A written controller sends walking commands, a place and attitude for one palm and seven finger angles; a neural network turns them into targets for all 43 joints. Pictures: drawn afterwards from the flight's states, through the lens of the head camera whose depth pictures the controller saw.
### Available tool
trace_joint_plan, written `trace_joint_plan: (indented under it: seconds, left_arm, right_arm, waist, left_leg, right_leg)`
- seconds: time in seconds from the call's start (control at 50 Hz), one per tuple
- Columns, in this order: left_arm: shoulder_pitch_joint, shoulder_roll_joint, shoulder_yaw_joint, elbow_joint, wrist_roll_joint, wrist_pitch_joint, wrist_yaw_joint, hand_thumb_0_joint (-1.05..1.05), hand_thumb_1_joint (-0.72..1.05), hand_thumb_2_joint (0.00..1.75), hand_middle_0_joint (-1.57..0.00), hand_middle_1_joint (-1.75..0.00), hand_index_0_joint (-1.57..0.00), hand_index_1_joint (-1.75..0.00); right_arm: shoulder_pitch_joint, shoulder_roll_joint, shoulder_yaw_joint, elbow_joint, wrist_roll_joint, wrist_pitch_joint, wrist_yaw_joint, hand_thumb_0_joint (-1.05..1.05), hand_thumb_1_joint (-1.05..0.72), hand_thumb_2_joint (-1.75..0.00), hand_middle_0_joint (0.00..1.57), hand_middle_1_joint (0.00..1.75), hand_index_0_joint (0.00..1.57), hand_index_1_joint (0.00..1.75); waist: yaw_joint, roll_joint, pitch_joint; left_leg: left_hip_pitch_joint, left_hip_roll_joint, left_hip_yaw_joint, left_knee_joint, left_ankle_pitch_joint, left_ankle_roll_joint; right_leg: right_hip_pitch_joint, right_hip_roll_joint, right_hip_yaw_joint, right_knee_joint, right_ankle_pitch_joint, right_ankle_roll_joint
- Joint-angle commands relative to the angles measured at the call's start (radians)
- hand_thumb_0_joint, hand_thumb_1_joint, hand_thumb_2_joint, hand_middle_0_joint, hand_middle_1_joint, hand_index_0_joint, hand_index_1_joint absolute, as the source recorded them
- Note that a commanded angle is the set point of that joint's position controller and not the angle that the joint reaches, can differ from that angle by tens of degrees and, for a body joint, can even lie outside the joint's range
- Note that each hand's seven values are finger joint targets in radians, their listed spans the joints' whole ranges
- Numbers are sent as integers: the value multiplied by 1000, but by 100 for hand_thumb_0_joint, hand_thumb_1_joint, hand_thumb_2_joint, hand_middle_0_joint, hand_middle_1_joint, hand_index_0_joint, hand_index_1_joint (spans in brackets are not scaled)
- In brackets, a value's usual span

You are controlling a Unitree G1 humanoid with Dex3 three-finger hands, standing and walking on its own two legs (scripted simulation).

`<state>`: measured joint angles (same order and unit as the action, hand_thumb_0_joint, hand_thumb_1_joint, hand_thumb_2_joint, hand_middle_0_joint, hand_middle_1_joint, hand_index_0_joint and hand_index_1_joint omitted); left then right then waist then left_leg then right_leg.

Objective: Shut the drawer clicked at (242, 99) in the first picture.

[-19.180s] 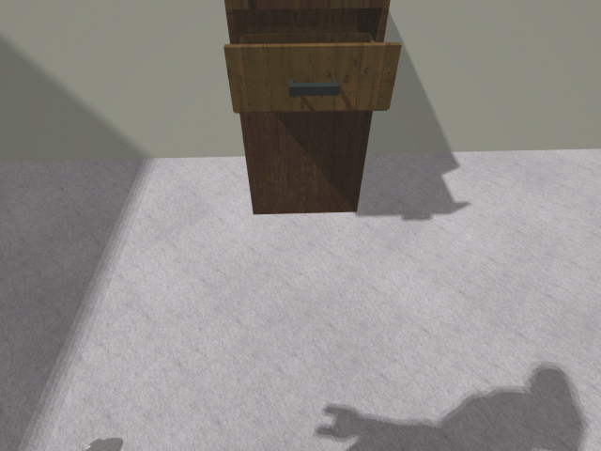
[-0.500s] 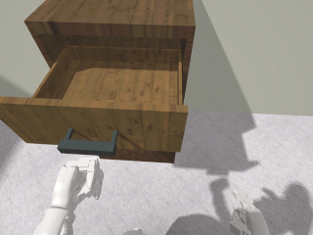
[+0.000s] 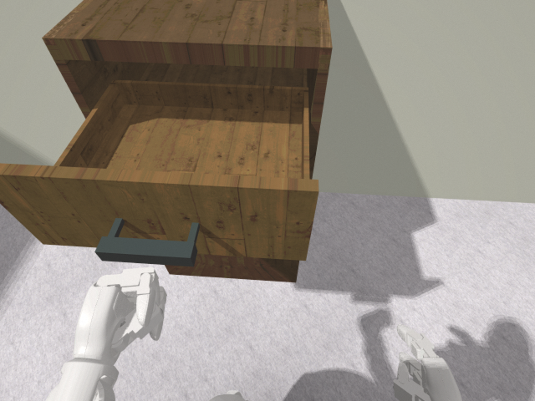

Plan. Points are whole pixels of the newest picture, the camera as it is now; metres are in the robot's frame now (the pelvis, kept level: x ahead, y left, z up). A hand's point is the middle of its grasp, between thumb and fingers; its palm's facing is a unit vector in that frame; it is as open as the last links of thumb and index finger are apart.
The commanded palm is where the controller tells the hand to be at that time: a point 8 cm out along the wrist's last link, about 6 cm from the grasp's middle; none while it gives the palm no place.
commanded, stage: push the drawer shut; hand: left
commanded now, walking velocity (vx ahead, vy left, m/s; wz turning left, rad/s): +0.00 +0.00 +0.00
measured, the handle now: (152, 238) +0.33 +0.18 +0.08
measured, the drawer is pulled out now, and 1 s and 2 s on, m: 0.28 0.20 0.08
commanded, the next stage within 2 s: none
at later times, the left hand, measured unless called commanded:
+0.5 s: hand (166, 283) +0.27 +0.15 +0.06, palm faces -0.05 -1.00 -0.07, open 3.1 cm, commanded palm +0.27 +0.21 +0.08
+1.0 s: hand (174, 239) +0.33 +0.15 +0.07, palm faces -0.06 -1.00 -0.05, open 3.2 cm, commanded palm +0.32 +0.21 +0.08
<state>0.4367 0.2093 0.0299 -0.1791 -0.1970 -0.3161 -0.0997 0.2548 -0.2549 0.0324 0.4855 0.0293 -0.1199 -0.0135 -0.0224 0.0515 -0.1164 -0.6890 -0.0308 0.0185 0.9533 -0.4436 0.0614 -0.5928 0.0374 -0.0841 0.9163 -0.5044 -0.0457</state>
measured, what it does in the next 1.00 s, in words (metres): stands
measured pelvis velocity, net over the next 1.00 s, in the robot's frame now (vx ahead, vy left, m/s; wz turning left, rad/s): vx -0.01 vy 0.00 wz -0.01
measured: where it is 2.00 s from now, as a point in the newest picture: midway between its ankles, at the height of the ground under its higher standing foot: outside the picture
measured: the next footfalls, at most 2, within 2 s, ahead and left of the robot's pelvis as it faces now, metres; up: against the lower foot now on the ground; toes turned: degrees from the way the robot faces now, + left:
none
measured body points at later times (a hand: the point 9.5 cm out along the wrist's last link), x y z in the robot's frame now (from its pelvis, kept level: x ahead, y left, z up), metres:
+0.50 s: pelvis -0.01 -0.01 +0.00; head +0.04 -0.02 +0.45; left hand +0.26 +0.21 +0.07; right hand +0.15 -0.25 -0.09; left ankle +0.02 +0.08 -0.69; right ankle -0.03 -0.09 -0.69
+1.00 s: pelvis -0.01 +0.00 +0.01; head +0.04 -0.01 +0.46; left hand +0.33 +0.21 +0.07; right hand +0.12 -0.26 -0.09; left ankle +0.02 +0.08 -0.69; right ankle -0.03 -0.09 -0.69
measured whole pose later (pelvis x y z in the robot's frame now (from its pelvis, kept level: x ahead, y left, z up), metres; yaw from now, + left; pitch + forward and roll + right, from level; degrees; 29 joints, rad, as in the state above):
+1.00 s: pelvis -0.01 +0.00 +0.01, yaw -1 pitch +10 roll -1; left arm -0.16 0.26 0.14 0.42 -0.21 -0.32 -0.17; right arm 0.26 -0.27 0.03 0.61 0.04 -0.09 -0.02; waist -0.05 0.03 -0.07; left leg -0.66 -0.02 0.03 0.87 -0.39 0.06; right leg -0.58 0.04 -0.07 0.85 -0.45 -0.05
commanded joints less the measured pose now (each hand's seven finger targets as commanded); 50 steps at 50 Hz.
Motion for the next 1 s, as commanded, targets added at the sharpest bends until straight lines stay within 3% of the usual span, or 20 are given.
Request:
trace_joint_plan:
  seconds: [0.0, 0.04, 0.1, 0.12, 0.14, 0.2, 0.22, 0.26, 0.3, 0.38, 0.4, 0.48, 0.5, 0.6, 0.7, 0.72, 0.82, 0.9, 0.94, 0.98]
  left_arm:
    - [-171, 89, 57, -103, -9, -31, -23, 0, 90, 90, -140, -160, -140, -160]
    - [-213, 82, 48, -117, -19, -19, -37, 0, 90, 90, -140, -160, -140, -160]
    - [-256, 161, 135, -127, -33, -20, -28, 0, 90, 90, -140, -160, -140, -160]
    - [-281, 131, 117, -138, -41, -25, -27, 0, 90, 90, -140, -160, -140, -160]
    - [-272, 155, 148, -129, -46, -33, -22, 0, 90, 90, -140, -160, -140, -160]
    - [-317, 151, 152, -64, -46, -41, -16, 0, 90, 90, -140, -160, -140, -160]
    - [-331, 116, 117, -56, -47, -41, -22, 0, 90, 90, -140, -160, -140, -160]
    - [-381, 121, 113, -45, -49, -48, -26, 0, 90, 90, -140, -160, -140, -160]
    - [-425, 135, 125, -10, -49, -47, -23, 0, 90, 90, -140, -160, -140, -160]
    - [-546, 140, 122, 34, -55, -55, -39, 0, 90, 90, -140, -160, -140, -160]
    - [-566, 162, 138, 55, -50, -58, -39, 0, 90, 90, -140, -160, -140, -160]
    - [-666, 142, 115, 97, -58, -55, -52, 0, 90, 90, -140, -160, -140, -160]
    - [-690, 159, 128, 119, -55, -50, -46, 0, 90, 90, -140, -160, -140, -160]
    - [-774, 173, 145, 206, -56, -39, -44, 0, 90, 90, -140, -160, -140, -160]
    - [-807, 193, 168, 247, -49, -44, -38, 0, 90, 90, -140, -160, -140, -160]
    - [-799, 172, 158, 273, -50, -42, -39, 0, 90, 90, -140, -160, -140, -160]
    - [-829, 231, 227, 352, -48, -57, -35, 0, 90, 90, -140, -160, -140, -160]
    - [-910, 237, 221, 388, -40, -69, -38, 0, 90, 90, -140, -160, -140, -160]
    - [-951, 200, 192, 380, -41, -75, -37, 0, 90, 90, -140, -160, -140, -160]
    - [-965, 208, 199, 390, -41, -77, -33, 0, 90, 90, -140, -160, -140, -160]
  right_arm:
    - [-63, -132, -47, -135, 9, -47, -14, 0, -90, -90, 20, 30, 20, 30]
    - [-64, -130, -47, -146, 10, -49, -18, 0, -90, -90, 20, 30, 20, 30]
    - [-62, -132, -46, -131, 8, -50, -27, 0, -90, -90, 20, 30, 20, 30]
    - [-65, -122, -43, -132, 7, -53, -26, 0, -90, -90, 20, 30, 20, 30]
    - [-61, -121, -44, -127, 8, -56, -25, 0, -90, -90, 20, 30, 20, 30]
    - [-68, -125, -40, -105, 8, -58, -22, 0, -90, -90, 20, 30, 20, 30]
    - [-69, -122, -38, -106, 8, -59, -20, 0, -90, -90, 20, 30, 20, 30]
    - [-70, -127, -41, -96, 11, -65, -20, 0, -90, -90, 20, 30, 20, 30]
    - [-66, -134, -42, -81, 10, -66, -23, 0, -90, -90, 20, 30, 20, 30]
    - [-72, -138, -44, -63, 14, -70, -30, 0, -90, -90, 20, 30, 20, 30]
    - [-68, -141, -44, -49, 12, -69, -33, 0, -90, -90, 20, 30, 20, 30]
    - [-79, -138, -41, -36, 18, -73, -37, 0, -90, -90, 20, 30, 20, 30]
    - [-71, -142, -41, -27, 19, -70, -38, 0, -90, -90, 20, 30, 20, 30]
    - [-67, -145, -41, -10, 19, -66, -41, 0, -90, -90, 20, 30, 20, 30]
    - [-56, -144, -45, -8, 17, -59, -31, 0, -90, -90, 20, 30, 20, 30]
    - [-54, -139, -43, -10, 18, -55, -28, 0, -90, -90, 20, 30, 20, 30]
    - [-43, -143, -46, -7, 15, -35, -22, 0, -90, -90, 20, 30, 20, 30]
    - [-30, -149, -48, 1, 16, -21, -20, 0, -90, -90, 20, 30, 20, 30]
    - [-25, -143, -50, 0, 17, -18, -18, 0, -90, -90, 20, 30, 20, 30]
    - [-12, -149, -55, 5, 16, -16, -18, 0, -90, -90, 20, 30, 20, 30]
  waist:
    - [-40, -49, -88]
    - [-30, -46, -145]
    - [-13, -23, -210]
    - [-14, -24, -223]
    - [-6, -28, -227]
    - [-13, -17, -170]
    - [-23, -20, -160]
    - [-29, -3, -157]
    - [-38, -33, -136]
    - [-54, -65, -166]
    - [-52, -57, -164]
    - [-54, -11, -193]
    - [-60, -26, -185]
    - [-55, -50, -211]
    - [-37, -17, -249]
    - [-36, -30, -239]
    - [-25, -77, -210]
    - [-40, -38, -196]
    - [-43, -4, -221]
    - [-45, -4, -250]
  left_leg:
    - [131, 35, -86, -137, 147, -26]
    - [152, 31, -82, -141, 165, -22]
    - [173, 29, -71, -136, 222, -22]
    - [183, 27, -67, -141, 236, -21]
    - [182, 30, -64, -142, 246, -23]
    - [171, 30, -66, -148, 244, -26]
    - [174, 30, -64, -148, 248, -25]
    - [185, 32, -69, -150, 240, -27]
    - [177, 32, -75, -152, 221, -24]
    - [169, 28, -70, -149, 175, -20]
    - [165, 27, -69, -146, 175, -19]
    - [193, 27, -71, -157, 164, -21]
    - [189, 29, -76, -160, 154, -19]
    - [199, 30, -75, -170, 178, -19]
    - [226, 28, -66, -175, 234, -22]
    - [222, 27, -63, -181, 235, -23]
    - [173, 25, -53, -182, 234, -22]
    - [186, 28, -55, -185, 225, -23]
    - [226, 30, -60, -192, 241, -27]
    - [255, 35, -68, -193, 263, -31]
  right_leg:
    - [-33, -13, 54, -156, 187, 24]
    - [1, -17, 63, -160, 207, 25]
    - [61, -21, 77, -164, 273, 25]
    - [75, -23, 77, -165, 296, 28]
    - [85, -23, 79, -166, 310, 28]
    - [66, -20, 75, -170, 309, 25]
    - [61, -21, 74, -172, 320, 27]
    - [41, -20, 71, -173, 306, 27]
    - [32, -19, 74, -185, 283, 28]
    - [33, -26, 95, -201, 233, 37]
    - [40, -28, 103, -206, 232, 35]
    - [34, -29, 102, -208, 214, 34]
    - [29, -27, 99, -212, 199, 34]
    - [55, -29, 100, -215, 232, 36]
    - [89, -29, 100, -207, 303, 34]
    - [95, -29, 100, -210, 312, 34]
    - [122, -32, 116, -214, 332, 38]
    - [86, -26, 105, -209, 308, 34]
    - [66, -23, 92, -201, 315, 29]
    - [59, -20, 83, -194, 326, 26]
